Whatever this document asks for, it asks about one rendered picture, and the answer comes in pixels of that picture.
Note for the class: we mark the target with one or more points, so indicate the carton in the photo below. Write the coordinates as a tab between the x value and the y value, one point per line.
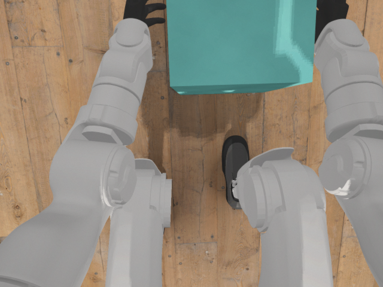
240	46

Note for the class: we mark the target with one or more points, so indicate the right robot hand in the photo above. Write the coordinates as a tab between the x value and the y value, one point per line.
328	11

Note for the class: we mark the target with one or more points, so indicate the right robot upper arm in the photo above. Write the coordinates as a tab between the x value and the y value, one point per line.
352	170

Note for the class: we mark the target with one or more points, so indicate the robot right shin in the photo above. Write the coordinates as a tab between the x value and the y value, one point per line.
283	153

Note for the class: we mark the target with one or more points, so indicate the robot left forearm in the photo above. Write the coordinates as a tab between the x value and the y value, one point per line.
111	110

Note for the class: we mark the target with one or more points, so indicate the robot right forearm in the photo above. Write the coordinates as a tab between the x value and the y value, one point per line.
351	83

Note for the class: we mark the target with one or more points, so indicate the left robot upper arm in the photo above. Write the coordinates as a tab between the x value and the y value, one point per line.
55	248

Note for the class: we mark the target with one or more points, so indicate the right robot foot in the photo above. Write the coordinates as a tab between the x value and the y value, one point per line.
235	154

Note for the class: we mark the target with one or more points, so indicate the left robot hand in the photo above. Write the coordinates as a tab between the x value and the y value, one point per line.
137	9

